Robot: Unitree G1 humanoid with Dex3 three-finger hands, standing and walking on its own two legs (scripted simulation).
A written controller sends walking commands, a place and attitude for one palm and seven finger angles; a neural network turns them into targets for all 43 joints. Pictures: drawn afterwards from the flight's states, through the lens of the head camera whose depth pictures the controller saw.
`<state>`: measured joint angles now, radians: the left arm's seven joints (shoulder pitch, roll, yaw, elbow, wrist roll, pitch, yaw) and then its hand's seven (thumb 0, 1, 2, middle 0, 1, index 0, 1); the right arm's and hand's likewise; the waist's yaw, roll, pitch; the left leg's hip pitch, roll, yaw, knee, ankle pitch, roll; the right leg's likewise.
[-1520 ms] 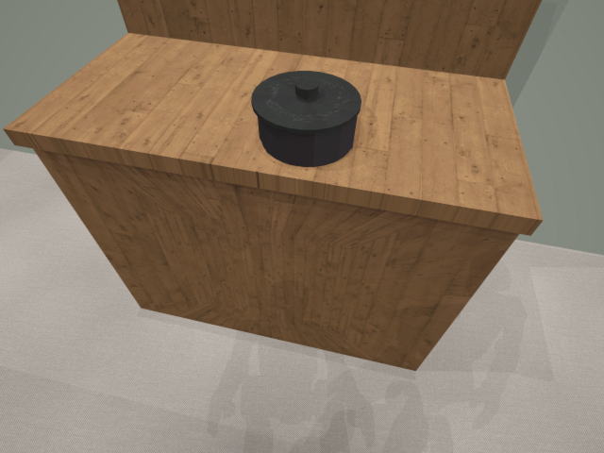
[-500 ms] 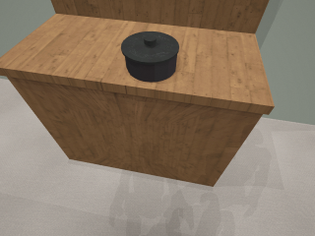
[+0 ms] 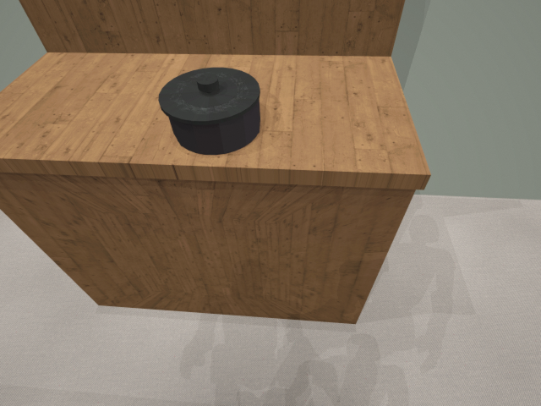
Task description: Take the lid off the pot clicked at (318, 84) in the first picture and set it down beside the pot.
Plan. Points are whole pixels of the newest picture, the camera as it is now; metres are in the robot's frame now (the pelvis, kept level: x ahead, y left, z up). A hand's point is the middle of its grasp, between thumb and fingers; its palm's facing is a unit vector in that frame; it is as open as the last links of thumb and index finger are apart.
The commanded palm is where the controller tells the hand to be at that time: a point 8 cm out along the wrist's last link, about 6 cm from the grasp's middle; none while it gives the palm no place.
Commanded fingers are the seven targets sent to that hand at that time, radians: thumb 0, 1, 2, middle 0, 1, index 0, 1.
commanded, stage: take the last steps up to it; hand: left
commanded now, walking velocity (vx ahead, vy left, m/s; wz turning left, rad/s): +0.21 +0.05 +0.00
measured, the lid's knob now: (208, 83) +0.64 +0.16 +0.16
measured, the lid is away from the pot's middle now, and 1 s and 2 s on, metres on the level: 0.00 0.00 0.00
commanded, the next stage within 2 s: come to a stop and stand still in 0.24 s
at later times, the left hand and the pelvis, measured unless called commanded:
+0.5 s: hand out of the picture +0.08 +0.21 -0.18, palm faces +0.06 -0.98 -0.17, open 7.4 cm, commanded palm none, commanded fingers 0.00 0.90 0.90 -0.20 -0.30 -0.20 -0.30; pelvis +0.13 +0.05 +0.00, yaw -3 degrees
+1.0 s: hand out of the picture +0.12 +0.20 -0.14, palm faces -0.03 -0.97 -0.25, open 7.4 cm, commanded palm none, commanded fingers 0.00 0.90 0.90 -0.20 -0.30 -0.20 -0.30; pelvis +0.08 +0.02 +0.02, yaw -4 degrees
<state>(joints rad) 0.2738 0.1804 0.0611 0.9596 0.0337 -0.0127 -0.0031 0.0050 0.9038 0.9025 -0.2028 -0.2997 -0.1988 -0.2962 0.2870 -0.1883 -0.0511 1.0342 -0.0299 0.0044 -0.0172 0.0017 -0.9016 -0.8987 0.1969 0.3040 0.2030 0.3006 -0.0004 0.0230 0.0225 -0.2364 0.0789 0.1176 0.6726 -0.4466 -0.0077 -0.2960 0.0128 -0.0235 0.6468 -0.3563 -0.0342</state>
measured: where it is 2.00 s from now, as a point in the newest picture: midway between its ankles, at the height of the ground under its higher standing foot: outside the picture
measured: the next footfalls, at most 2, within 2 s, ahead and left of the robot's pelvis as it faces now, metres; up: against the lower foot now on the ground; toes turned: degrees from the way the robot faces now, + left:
left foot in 0.42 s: +0.24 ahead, +0.14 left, +0.00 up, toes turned +3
right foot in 0.88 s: +0.09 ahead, -0.10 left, +0.00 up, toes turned -2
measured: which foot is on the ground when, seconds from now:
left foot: up 0.00-0.40, down 0.42-0.90, up 0.92-1.00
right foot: down 0.00-0.42, up 0.44-0.86, down 0.88-1.00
